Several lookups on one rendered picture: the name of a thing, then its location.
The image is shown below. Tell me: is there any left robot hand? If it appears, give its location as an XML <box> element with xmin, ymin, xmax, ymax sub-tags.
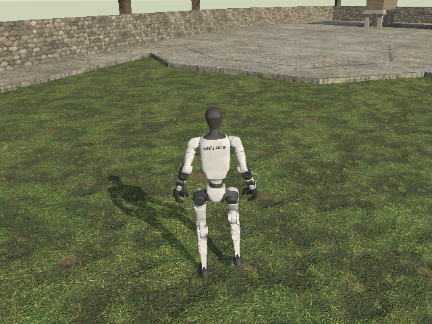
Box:
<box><xmin>173</xmin><ymin>188</ymin><xmax>189</xmax><ymax>203</ymax></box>

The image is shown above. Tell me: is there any right robot hand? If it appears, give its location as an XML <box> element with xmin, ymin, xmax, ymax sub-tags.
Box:
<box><xmin>242</xmin><ymin>186</ymin><xmax>258</xmax><ymax>201</ymax></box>

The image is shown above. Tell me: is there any right robot forearm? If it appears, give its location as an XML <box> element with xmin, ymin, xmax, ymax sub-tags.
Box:
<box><xmin>242</xmin><ymin>163</ymin><xmax>256</xmax><ymax>190</ymax></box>

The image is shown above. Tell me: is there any right robot foot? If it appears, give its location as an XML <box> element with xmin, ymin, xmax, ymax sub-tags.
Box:
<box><xmin>233</xmin><ymin>254</ymin><xmax>243</xmax><ymax>266</ymax></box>

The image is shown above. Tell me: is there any right robot upper arm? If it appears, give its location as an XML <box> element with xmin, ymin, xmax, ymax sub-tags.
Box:
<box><xmin>229</xmin><ymin>136</ymin><xmax>248</xmax><ymax>173</ymax></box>

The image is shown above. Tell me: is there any left robot forearm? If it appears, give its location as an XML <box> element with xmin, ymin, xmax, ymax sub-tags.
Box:
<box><xmin>175</xmin><ymin>164</ymin><xmax>188</xmax><ymax>191</ymax></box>

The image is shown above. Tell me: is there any left robot upper arm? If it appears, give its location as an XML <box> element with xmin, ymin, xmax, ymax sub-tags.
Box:
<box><xmin>182</xmin><ymin>136</ymin><xmax>200</xmax><ymax>174</ymax></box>

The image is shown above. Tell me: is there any left robot shin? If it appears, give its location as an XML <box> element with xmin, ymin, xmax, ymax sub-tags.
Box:
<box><xmin>196</xmin><ymin>226</ymin><xmax>207</xmax><ymax>270</ymax></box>

